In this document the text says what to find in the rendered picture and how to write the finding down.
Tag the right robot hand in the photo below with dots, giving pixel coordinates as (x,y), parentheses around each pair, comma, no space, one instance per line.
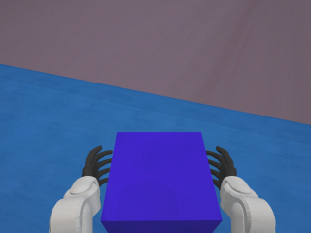
(226,166)

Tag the robot left forearm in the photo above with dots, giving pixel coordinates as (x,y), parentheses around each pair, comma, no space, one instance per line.
(74,213)

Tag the left robot hand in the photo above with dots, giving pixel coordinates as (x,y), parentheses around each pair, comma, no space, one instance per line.
(92,165)

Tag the robot right forearm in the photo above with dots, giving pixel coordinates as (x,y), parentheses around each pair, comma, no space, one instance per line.
(248,213)

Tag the carton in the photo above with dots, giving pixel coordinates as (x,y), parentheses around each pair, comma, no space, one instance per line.
(160,182)

